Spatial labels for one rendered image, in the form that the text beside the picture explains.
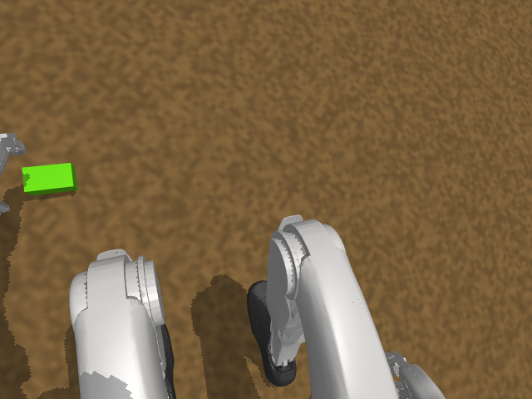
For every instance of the small box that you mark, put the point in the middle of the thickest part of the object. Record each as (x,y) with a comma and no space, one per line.
(48,179)

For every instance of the left robot hand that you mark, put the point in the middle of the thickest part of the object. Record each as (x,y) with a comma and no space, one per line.
(9,145)

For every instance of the right robot foot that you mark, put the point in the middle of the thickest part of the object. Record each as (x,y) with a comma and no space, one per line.
(260,324)

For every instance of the left robot foot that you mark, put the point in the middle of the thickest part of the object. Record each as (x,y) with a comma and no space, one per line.
(169,357)

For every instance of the right robot hand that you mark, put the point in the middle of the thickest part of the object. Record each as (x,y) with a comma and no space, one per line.
(415,383)

